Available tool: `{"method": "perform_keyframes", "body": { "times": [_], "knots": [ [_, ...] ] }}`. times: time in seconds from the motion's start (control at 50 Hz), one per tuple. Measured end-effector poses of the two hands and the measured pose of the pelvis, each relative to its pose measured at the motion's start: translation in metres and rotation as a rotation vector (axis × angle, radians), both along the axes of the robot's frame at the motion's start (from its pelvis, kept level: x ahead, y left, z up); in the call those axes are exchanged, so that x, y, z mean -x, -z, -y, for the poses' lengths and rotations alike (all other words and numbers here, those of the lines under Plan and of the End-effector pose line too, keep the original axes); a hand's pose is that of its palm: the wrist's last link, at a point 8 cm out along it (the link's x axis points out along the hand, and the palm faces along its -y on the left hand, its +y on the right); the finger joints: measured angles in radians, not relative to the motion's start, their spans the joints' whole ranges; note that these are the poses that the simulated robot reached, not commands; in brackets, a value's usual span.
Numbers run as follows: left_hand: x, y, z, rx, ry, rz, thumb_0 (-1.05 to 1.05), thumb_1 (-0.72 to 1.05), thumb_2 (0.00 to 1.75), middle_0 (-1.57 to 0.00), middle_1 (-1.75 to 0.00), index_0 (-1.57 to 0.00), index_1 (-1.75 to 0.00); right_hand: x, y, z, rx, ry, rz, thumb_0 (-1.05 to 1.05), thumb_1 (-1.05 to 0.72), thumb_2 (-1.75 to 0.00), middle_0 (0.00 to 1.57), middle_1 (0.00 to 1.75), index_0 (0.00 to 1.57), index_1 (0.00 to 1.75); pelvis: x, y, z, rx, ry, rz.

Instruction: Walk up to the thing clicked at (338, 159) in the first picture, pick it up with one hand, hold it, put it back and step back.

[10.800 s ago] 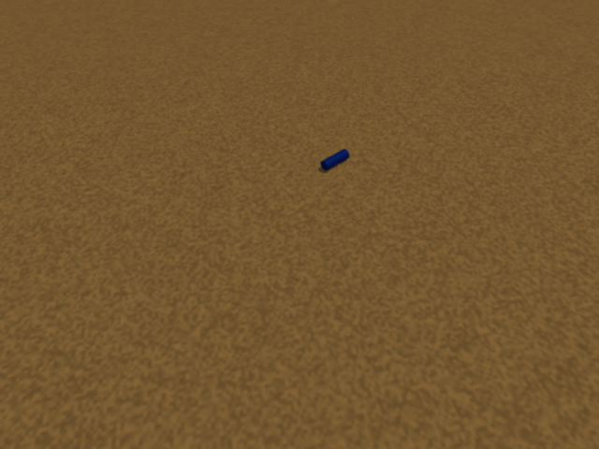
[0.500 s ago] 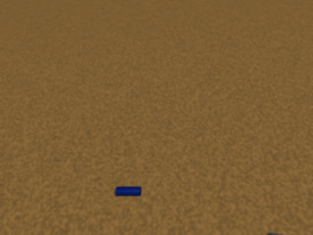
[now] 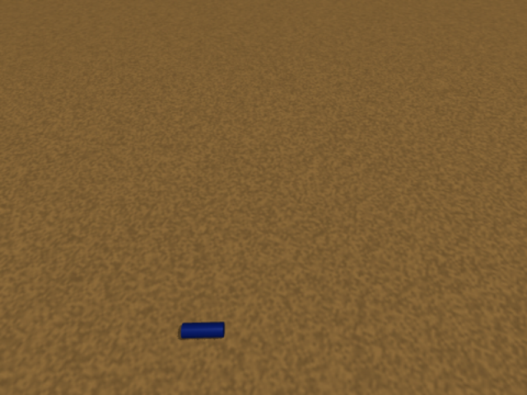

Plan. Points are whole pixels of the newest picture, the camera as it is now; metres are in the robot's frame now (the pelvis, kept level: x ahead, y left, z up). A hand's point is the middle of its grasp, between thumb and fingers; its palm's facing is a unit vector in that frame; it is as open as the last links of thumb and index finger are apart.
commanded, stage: walk up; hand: left
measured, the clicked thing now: (203, 330) +0.47 +0.24 -0.75
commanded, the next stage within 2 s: stand in 0.64 s
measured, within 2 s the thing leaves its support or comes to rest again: neither
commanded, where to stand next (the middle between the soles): +0.05 +0.00 m, yaw +0 degrees
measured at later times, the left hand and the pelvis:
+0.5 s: hand out of the picture +0.09 +0.24 -0.15, palm faces -0.02 -0.93 -0.36, open 7.4 cm; pelvis +0.00 -0.02 +0.00, yaw +0 degrees
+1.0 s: hand out of the picture +0.08 +0.22 -0.15, palm faces -0.04 -0.94 -0.34, open 7.4 cm; pelvis +0.00 -0.03 +0.00, yaw +0 degrees
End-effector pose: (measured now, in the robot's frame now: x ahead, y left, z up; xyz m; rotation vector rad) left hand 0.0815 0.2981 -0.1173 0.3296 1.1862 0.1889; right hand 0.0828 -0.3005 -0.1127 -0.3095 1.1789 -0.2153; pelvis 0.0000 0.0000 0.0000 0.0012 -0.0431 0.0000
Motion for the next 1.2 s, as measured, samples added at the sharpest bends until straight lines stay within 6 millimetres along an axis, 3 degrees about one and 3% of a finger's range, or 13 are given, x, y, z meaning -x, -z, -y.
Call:
{"method": "perform_keyframes", "body": {
  "times": [0.26,0.76,1.2],
  "knots": [
    [-0.001,-0.010,0.007,-0.029,-0.009,-0.005,0.00,0.90,0.90,-0.20,-0.30,-0.20,-0.30,-0.004,0.010,0.004,-0.037,-0.001,-0.015,0.00,-0.91,-0.90,0.21,0.30,0.21,0.30,-0.004,-0.002,0.010,-0.001,-0.004,0.000],
    [-0.002,-0.004,0.023,-0.001,-0.008,-0.015,0.00,0.90,0.90,-0.20,-0.30,-0.21,-0.30,0.009,0.006,0.018,-0.014,0.004,-0.045,0.00,-0.91,-0.90,0.21,0.30,0.21,0.30,-0.002,-0.003,0.021,-0.003,-0.005,-0.006],
    [0.019,-0.003,0.031,0.004,-0.006,-0.049,0.00,0.90,0.90,-0.20,-0.30,-0.21,-0.30,0.024,0.008,0.024,-0.015,-0.004,-0.070,0.00,-0.91,-0.90,0.21,0.30,0.21,0.30,0.006,-0.003,0.028,-0.002,-0.004,-0.006]
  ]
}}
